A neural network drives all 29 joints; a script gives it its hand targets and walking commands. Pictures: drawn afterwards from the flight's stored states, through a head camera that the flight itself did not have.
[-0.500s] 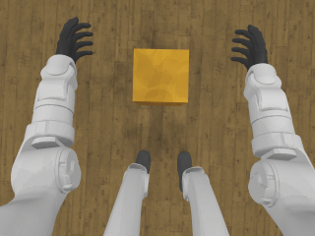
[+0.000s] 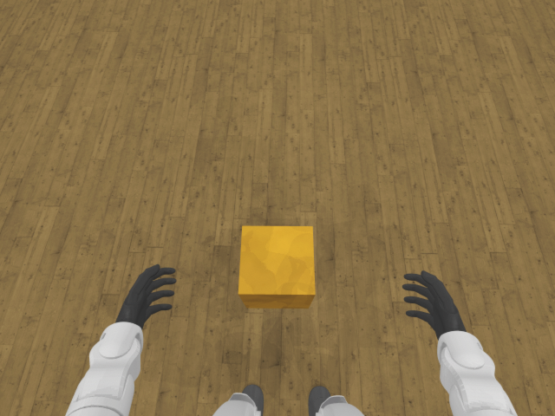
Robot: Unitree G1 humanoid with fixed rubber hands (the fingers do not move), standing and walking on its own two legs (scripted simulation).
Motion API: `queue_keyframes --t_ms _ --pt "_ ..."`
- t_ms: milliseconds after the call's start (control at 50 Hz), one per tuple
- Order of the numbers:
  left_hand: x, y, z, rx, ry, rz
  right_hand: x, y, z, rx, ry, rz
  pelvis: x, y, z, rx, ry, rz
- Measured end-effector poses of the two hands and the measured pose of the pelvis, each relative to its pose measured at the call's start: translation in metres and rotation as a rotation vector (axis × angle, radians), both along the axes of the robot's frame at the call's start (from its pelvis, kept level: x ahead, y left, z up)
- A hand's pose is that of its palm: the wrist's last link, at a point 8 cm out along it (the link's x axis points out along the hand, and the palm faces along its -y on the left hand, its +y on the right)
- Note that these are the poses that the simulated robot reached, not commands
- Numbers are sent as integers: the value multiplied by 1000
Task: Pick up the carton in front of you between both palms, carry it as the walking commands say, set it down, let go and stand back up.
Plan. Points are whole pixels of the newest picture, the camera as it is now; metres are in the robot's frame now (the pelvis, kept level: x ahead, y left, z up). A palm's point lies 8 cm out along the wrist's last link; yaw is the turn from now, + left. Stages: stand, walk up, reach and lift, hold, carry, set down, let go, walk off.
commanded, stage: let go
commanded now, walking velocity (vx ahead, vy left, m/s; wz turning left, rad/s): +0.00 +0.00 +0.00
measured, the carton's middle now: (277, 269) +0.48 +0.03 -0.63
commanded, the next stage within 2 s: stand in 0.66 s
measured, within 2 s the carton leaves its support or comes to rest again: neither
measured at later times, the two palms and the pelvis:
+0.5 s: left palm (111, 377) +0.19 +0.23 -0.04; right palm (485, 387) +0.19 -0.23 -0.04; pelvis +0.02 +0.00 +0.02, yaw +0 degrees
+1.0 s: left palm (70, 387) +0.17 +0.29 -0.07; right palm (522, 395) +0.18 -0.29 -0.06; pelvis +0.04 +0.00 +0.02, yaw +0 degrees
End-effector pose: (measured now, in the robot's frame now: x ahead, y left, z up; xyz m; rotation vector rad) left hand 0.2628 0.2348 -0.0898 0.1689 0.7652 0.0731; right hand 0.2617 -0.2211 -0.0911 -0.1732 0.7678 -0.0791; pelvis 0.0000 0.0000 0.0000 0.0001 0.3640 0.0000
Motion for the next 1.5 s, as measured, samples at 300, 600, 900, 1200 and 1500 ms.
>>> queue_keyframes --t_ms 300,600,900,1200,1500 --pt "-80 -5 43 -4 21 2 -76 -13 44 4 18 7 23 -3 23 1 -352 3" --pt "-75 -5 47 0 32 -3 -74 -11 47 7 32 12 26 -1 21 -1 -459 2" --pt "-90 50 28 177 123 45 -86 -59 32 -185 127 -38 36 1 18 -6 -361 -6" --pt "-88 55 21 190 169 45 -87 -64 26 -201 172 -54 45 4 19 -3 -366 -5" --pt "-104 59 19 200 212 59 -108 -72 22 -205 225 -66 39 2 23 -1 -384 -3"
